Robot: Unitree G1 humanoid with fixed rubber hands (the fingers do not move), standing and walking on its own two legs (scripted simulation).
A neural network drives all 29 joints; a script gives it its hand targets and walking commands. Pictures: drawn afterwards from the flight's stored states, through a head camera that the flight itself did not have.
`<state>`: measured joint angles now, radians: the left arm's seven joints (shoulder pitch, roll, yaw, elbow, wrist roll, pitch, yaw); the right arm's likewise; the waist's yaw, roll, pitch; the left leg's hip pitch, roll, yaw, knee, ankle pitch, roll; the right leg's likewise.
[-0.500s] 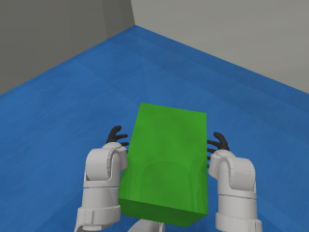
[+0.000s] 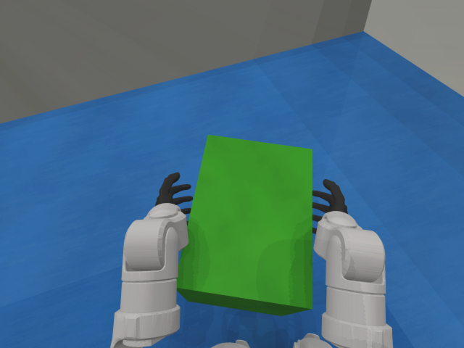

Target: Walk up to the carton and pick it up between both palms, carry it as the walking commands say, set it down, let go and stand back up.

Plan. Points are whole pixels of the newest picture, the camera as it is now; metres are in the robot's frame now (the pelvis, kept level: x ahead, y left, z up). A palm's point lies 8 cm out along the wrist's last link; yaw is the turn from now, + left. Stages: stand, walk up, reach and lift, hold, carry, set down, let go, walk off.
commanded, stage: carry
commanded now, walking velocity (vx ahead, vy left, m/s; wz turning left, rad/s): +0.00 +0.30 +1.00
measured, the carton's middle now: (246, 229) +0.34 +0.01 +0.00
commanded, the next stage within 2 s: none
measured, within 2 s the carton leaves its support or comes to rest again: neither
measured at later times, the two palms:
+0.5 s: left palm out of the picture +0.18 +0.47 +0.09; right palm (103, 227) +0.31 +0.24 +0.07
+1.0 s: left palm out of the picture -0.11 +0.73 +0.05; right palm out of the picture +0.11 +0.59 +0.09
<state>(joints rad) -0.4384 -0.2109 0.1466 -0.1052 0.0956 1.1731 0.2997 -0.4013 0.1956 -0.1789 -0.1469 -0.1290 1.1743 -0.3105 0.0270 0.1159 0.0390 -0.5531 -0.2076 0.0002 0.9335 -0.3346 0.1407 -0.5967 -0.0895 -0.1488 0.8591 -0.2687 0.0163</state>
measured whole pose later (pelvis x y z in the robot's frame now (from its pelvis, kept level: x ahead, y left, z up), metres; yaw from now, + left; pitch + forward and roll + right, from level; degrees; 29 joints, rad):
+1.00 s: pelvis -0.16 +0.40 -0.01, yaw +54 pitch -1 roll +0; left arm -0.42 -0.15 0.20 -0.07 0.16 1.26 0.21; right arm -0.47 0.22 -0.13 0.01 -0.10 1.18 -0.39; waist 0.01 -0.10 0.03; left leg -0.66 -0.02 0.03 0.92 -0.25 0.02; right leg -0.47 -0.19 -0.10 1.15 -0.69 0.16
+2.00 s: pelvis -0.60 +0.52 +0.01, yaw +103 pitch +1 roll -3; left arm -0.35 -0.18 0.13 -0.20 0.08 1.27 0.34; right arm -0.41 0.20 -0.16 -0.04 -0.12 1.16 -0.25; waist 0.08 -0.08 0.03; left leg -0.53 -0.02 0.00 0.87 -0.36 0.07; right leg -0.59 -0.17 -0.09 1.23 -0.60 0.15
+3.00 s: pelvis -0.83 +0.23 +0.02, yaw +103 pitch +0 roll -2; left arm -0.45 -0.21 0.16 -0.07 0.13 1.21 0.26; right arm -0.39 0.19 -0.18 -0.13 -0.07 1.18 -0.36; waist -0.05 0.01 0.00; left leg -0.49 0.00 -0.01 0.77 -0.29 0.01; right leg -0.51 -0.06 -0.07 0.68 -0.16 0.03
